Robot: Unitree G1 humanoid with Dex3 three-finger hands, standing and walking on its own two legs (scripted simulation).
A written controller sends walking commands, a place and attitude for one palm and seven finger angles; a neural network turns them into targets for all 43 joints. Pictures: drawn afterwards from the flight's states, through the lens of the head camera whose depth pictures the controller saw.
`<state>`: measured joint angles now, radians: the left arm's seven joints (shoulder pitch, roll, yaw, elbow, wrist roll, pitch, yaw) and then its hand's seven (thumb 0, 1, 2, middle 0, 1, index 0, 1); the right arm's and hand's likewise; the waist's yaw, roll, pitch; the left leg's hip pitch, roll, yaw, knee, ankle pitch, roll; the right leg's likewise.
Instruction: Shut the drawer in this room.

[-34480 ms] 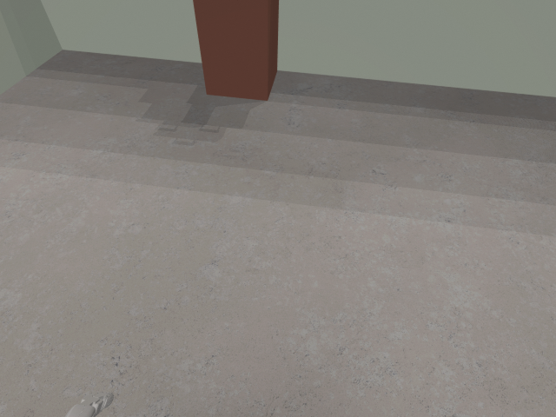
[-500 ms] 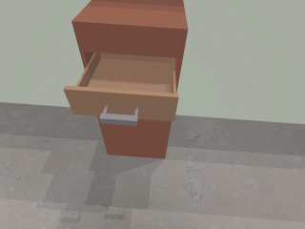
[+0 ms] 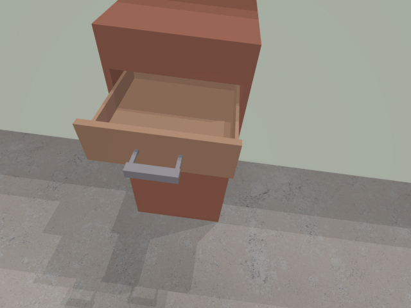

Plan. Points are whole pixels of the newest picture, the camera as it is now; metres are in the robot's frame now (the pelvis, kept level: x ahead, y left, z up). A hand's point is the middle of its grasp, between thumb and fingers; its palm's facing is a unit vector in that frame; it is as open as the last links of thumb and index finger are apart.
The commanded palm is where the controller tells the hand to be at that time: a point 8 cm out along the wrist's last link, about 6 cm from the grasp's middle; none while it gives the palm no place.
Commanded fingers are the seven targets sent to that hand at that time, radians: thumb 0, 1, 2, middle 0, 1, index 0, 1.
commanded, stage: shuffle to correct the standing spot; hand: left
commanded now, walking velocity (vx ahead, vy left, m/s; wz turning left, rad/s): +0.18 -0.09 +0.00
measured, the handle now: (154, 164) +0.42 +0.15 +0.02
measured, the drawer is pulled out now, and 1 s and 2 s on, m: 0.24 0.24 0.24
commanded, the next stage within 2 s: come to a stop and stand still in 0.16 s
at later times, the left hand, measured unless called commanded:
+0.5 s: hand out of the picture +0.16 +0.12 -0.16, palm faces +0.00 -0.97 -0.22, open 7.3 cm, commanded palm none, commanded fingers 0.00 0.90 0.90 -0.20 -0.30 -0.20 -0.30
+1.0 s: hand out of the picture +0.01 +0.13 -0.16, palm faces +0.04 -0.98 -0.21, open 7.3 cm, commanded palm none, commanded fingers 0.00 0.90 0.90 -0.20 -0.30 -0.20 -0.30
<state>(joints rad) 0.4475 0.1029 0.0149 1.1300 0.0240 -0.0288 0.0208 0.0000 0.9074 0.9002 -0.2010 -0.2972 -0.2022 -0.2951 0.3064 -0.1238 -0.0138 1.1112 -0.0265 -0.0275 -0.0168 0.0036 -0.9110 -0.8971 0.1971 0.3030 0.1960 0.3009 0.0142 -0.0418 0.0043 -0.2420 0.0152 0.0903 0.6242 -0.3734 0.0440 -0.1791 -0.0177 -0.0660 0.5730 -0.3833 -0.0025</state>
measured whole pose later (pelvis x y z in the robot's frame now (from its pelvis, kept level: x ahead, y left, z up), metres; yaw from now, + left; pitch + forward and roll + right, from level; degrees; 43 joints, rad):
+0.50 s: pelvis +0.07 -0.06 +0.00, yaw +1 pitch -2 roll +0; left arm 0.16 0.17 0.03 1.00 0.03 -0.01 0.03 0.00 0.92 0.90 -0.20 -0.30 -0.20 -0.29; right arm 0.31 -0.16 -0.03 1.11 -0.01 0.02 -0.03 0.00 -0.91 -0.90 0.20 0.30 0.20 0.30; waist -0.03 0.02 0.09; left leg -0.32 0.03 0.06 0.92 -0.54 -0.01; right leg -0.35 -0.05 -0.12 0.57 -0.19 -0.03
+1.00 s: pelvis +0.02 -0.04 +0.01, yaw +0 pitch -1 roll +0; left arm 0.32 0.13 0.01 1.06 0.02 0.02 0.04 0.00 0.91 0.90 -0.20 -0.30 -0.20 -0.29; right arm 0.20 -0.17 -0.03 1.02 -0.01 0.00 -0.02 0.00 -0.94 -0.90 0.20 0.30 0.20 0.30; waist 0.01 0.02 0.04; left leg -0.29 -0.02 0.13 0.44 -0.14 0.07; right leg -0.16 -0.02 -0.03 0.50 -0.31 0.00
